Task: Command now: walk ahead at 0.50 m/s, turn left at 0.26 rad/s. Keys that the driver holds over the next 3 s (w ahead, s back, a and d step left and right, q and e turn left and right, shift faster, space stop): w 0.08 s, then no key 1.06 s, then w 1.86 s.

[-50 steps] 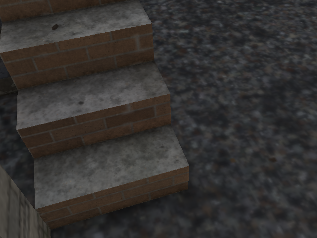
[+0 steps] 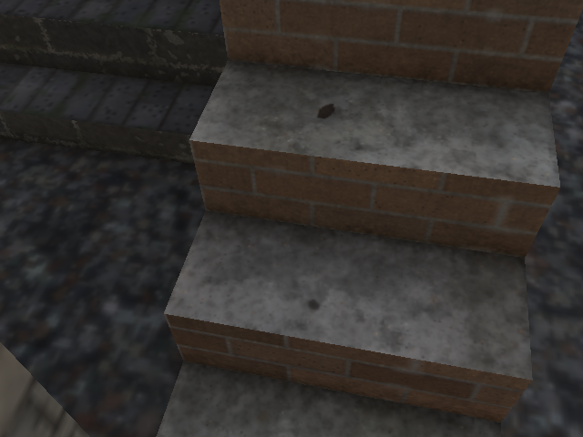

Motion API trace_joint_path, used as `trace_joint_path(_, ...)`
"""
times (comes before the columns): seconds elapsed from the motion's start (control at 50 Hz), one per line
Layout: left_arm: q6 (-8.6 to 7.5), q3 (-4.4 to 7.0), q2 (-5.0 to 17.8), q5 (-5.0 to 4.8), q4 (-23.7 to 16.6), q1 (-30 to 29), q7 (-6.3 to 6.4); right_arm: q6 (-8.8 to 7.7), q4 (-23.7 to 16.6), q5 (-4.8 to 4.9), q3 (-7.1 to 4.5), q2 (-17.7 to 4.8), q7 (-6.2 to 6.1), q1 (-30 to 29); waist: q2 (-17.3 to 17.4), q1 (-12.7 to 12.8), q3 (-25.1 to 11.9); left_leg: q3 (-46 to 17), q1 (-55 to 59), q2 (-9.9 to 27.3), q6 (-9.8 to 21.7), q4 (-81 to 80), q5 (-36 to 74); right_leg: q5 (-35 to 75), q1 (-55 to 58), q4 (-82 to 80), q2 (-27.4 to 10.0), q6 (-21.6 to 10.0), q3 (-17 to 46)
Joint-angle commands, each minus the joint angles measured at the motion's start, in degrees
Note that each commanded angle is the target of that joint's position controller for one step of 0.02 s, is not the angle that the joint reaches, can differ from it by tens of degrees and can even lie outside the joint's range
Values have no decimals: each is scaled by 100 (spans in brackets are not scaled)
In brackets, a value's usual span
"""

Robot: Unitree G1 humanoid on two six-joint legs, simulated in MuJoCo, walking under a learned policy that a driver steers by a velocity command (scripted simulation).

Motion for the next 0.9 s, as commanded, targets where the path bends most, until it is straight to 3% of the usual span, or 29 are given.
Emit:
trace_joint_path(0.02, -78, 126, 682, -30, -386, -366, -20, -20, -373, 32, 90, -2, -27, 115, -1259, -244, -625, 529, 1137, -63, -43, -1602, -104, 3375, 133, -445, -1045, -791, 485)
trace_joint_path(0.06, 15, 215, 880, -133, -248, -149, -50, -77, -327, 5, 115, 21, -128, 467, -1502, -326, -777, 752, 1567, -155, 47, -2492, 527, 3399, 410, -26, -1065, -772, 538)
trace_joint_path(0.08, 59, 207, 788, -302, -224, -195, -69, -180, -180, -33, 125, 94, -170, 970, -1130, -604, -918, 795, 2280, -198, 144, -3266, 1638, 3435, 233, 618, -896, -700, 330)
trace_joint_path(0.1, 107, 166, 556, -382, -269, -221, -57, -293, -66, -118, 88, -116, -180, 1235, -533, -671, -750, 537, 2652, -13, 113, -3924, 2106, 2539, -96, 1482, -582, -451, 165)
trace_joint_path(0.12, 160, 28, 89, -320, -411, 143, -77, -327, -65, -214, 39, -695, -159, 1392, 1031, -392, -869, -1253, 3661, 1597, 301, -3884, 5471, -601, -1371, 2492, -55, 5, -31)
trace_joint_path(0.14, 406, -61, -137, -307, -157, 733, -35, -283, -76, -54, 96, -606, -181, 1271, 1129, -295, -1206, -1391, 2878, 2151, 1183, -3808, 5702, -1694, -750, 3244, -92, 124, 513)
trace_joint_path(0.16, 533, -38, 40, -216, -67, 767, -53, -254, -242, -12, 178, -374, -138, 748, 791, -172, -772, -1180, 1975, 1927, 1407, -4114, 4748, -1761, -471, 3638, -100, 254, 609)
trace_joint_path(0.18, 582, -19, 66, -133, -101, 571, -76, -223, -335, -14, 281, -205, -134, 110, 692, 40, -259, -729, 1251, 1592, 1251, -4350, 4082, -1643, -230, 3506, -114, 287, 639)
trace_joint_path(0.2, 609, -23, 81, -75, -71, 521, -80, -206, -389, -58, 379, -46, -146, -312, 630, 246, 12, -246, 876, 1220, 976, -4344, 4239, -1378, 138, 2958, -113, 279, 605)
trace_joint_path(0.22, 629, -25, 120, -70, -108, 385, -73, -210, -375, -80, 409, -37, -193, -345, 741, 227, 156, 72, 1037, 999, 811, -4277, 4643, -1185, 200, 2284, -22, 266, 490)
trace_joint_path(0.26, 600, -51, 87, -165, -74, 236, -20, -201, -136, -39, 379, -159, -259, 341, 643, -99, -31, -30, 2092, 1002, 795, -3972, 5289, -982, 95, 1249, 189, 143, 413)
trace_joint_path(0.3, 508, -72, -29, -258, 52, 408, 60, -144, 27, 108, 321, -262, -304, 619, 403, -77, -190, -194, 2589, 979, 678, -3674, 4840, 53, 394, -220, 218, 23, 465)
trace_joint_path(0.34, 443, -20, 213, -174, 115, 384, 91, -125, 51, 150, 256, -292, -242, 765, 191, -205, -229, -381, 2334, 802, 413, -3730, 2604, 689, 859, -589, -95, -4, 789)
trace_joint_path(0.36, 457, 11, 347, -101, 125, 361, 83, -124, 47, 123, 257, -179, -187, 847, -251, -327, -108, -355, 1867, 681, 320, -3845, 1533, 1102, 1104, -252, -381, -27, 980)
trace_joint_path(0.38, 505, 41, 383, -104, 124, 20, 73, -117, 114, 109, 322, 34, -166, 956, -807, -416, 222, -272, 1742, 571, 250, -4138, 1037, 545, 709, -204, -390, -41, 1019)
trace_joint_path(0.4, 519, 29, 240, -107, 69, -99, 45, -105, 165, 63, 310, -81, -182, 746, -624, -253, 449, -227, 1717, 555, 223, -4094, 1018, 234, 508, -352, -347, -8, 1045)
trace_joint_path(0.44, 515, 27, 194, -111, 159, 42, 43, -102, 188, 43, 271, -204, -188, 654, -510, -175, 374, -186, 1815, 573, 217, -4007, 1458, 351, 569, -423, -340, -5, 1044)
trace_joint_path(0.5, 510, 55, 260, -153, 255, 133, 58, -119, 272, 81, 277, -185, -188, 745, -305, -173, 172, -184, 1912, 606, 208, -3985, 1752, 439, 766, -398, -350, -24, 1058)
trace_joint_path(0.64, 580, 54, 320, -150, 425, 178, 62, -64, 456, 92, 305, -228, -219, 1006, -130, -187, 224, -175, 1917, 619, 200, -4020, 1749, 299, 707, -387, -346, -20, 1069)
trace_joint_path(0.66, 648, 166, 520, -152, 475, 186, 171, -35, 345, 207, 171, -493, -49, 599, 105, -25, 185, -196, 1775, 425, 242, -4073, 1825, 52, 789, -288, -213, 84, 1075)
trace_joint_path(0.72, 762, 212, 509, -155, 602, 333, 312, -47, 367, 167, 173, -303, 63, 624, -78, -58, 241, -176, 1793, 445, 258, -4119, 1722, 8, 634, -311, -213, 122, 1095)
trace_joint_path(0.82, 756, 267, 441, -174, 725, 312, 338, -6, 400, 139, 148, -305, 2, 683, -183, -123, 253, -196, 1949, 462, 255, -4142, 1617, -13, 374, -307, -220, 130, 1132)
trace_joint_path(0.84, 746, 246, 340, -179, 861, 436, 333, 23, 484, 106, 105, -319, -15, 690, -276, -127, 223, -292, 2090, 504, 144, -4137, 1876, -20, 318, -379, -205, 167, 1140)
trace_joint_path(0.9, 716, 283, 432, -212, 975, 468, 356, 78, 529, 153, 44, -388, -69, 672, -386, -162, 266, -294, 2207, 514, 79, -4158, 1928, -134, 199, -420, -206, 194, 1141)
Next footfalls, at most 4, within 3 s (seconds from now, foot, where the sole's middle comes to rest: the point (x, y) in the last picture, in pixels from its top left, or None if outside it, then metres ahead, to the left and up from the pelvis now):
0.10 left None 0.07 0.12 -0.78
0.34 right None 0.06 -0.09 -0.78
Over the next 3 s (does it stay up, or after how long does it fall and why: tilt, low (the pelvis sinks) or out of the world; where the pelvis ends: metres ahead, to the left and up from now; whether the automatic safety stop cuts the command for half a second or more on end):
stays up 0.05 -0.02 0.01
